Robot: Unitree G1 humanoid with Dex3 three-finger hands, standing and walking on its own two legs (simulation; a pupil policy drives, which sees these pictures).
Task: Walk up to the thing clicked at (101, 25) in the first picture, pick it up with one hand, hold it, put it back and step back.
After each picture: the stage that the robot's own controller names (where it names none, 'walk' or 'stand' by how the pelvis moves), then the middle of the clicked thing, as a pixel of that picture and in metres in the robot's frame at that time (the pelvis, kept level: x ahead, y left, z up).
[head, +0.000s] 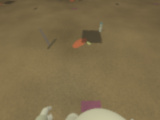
stand; (100, 27) +2.33 -0.27 -0.65
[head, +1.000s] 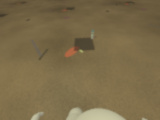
walk; (92, 34) +2.22 +0.09 -0.64
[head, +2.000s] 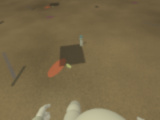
walk; (81, 40) +1.62 +0.27 -0.65
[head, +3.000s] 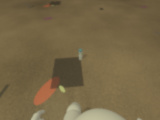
walk; (80, 54) +1.12 +0.23 -0.64
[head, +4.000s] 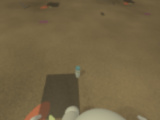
walk; (77, 72) +0.73 +0.16 -0.63
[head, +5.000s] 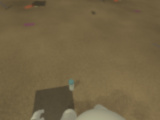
walk; (71, 85) +0.49 +0.18 -0.64
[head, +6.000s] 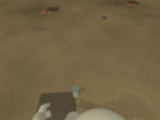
stand; (75, 92) +0.43 +0.17 -0.64
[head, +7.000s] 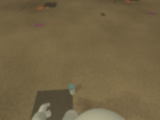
stand; (72, 89) +0.43 +0.21 -0.64
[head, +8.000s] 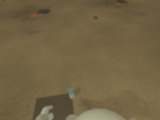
stand; (71, 93) +0.42 +0.23 -0.66
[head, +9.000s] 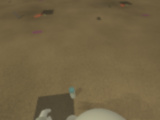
stand; (72, 93) +0.43 +0.22 -0.66
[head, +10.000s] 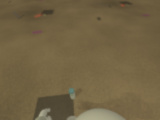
stand; (72, 93) +0.42 +0.22 -0.66
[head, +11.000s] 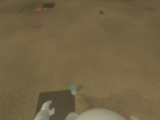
go down; (73, 89) +0.43 +0.21 -0.65
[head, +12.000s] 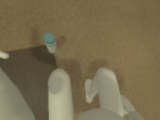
go down; (51, 44) +0.51 +0.24 -0.24
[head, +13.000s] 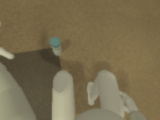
close in; (56, 47) +0.51 +0.23 -0.26
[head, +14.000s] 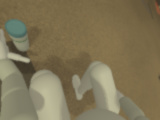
close in; (20, 39) +0.49 +0.29 -0.17
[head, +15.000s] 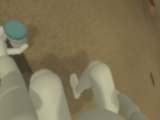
lift; (18, 39) +0.47 +0.29 -0.17
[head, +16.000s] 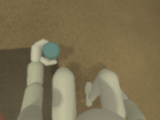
lift; (51, 54) +0.38 +0.26 -0.07
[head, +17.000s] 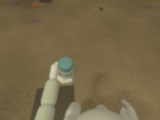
hold; (67, 73) +0.31 +0.15 +0.07
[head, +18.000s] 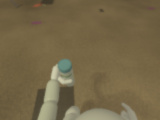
hold; (67, 74) +0.31 +0.15 +0.04
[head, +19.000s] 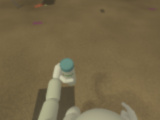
hold; (69, 74) +0.31 +0.15 +0.04
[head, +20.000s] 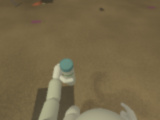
crouch; (69, 74) +0.32 +0.15 +0.03
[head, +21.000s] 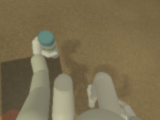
crouch; (51, 47) +0.47 +0.21 -0.05
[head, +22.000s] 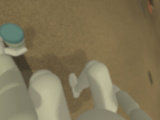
lower; (16, 43) +0.46 +0.28 -0.18
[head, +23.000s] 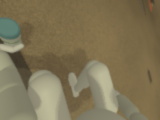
lower; (12, 39) +0.47 +0.30 -0.18
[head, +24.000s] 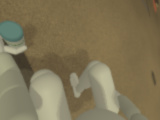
lower; (15, 41) +0.46 +0.29 -0.18
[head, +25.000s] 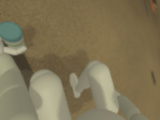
lower; (15, 42) +0.46 +0.29 -0.17
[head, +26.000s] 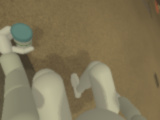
draw back; (23, 41) +0.46 +0.27 -0.17
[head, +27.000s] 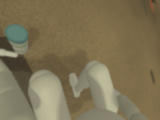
withdraw; (19, 43) +0.46 +0.27 -0.18
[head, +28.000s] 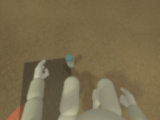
walk; (70, 61) +0.48 +0.19 -0.36
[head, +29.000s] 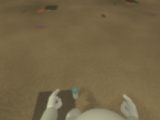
stand; (75, 93) +0.41 +0.15 -0.60
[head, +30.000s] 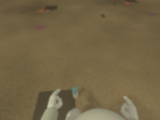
stand; (75, 92) +0.42 +0.16 -0.60
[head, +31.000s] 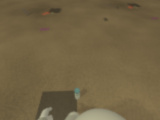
stand; (77, 93) +0.42 +0.14 -0.64
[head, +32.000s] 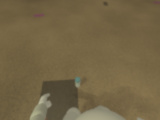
walk; (77, 82) +0.47 +0.12 -0.63
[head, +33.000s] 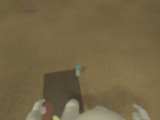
walk; (78, 70) +0.61 +0.14 -0.63
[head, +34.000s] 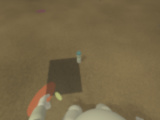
walk; (78, 57) +0.90 +0.19 -0.62
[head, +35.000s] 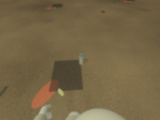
stand; (81, 59) +1.05 +0.18 -0.65
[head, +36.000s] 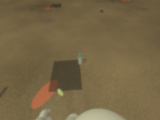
stand; (80, 59) +1.05 +0.19 -0.66
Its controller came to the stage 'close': yes
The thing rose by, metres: 0.68
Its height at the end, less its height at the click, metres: +0.00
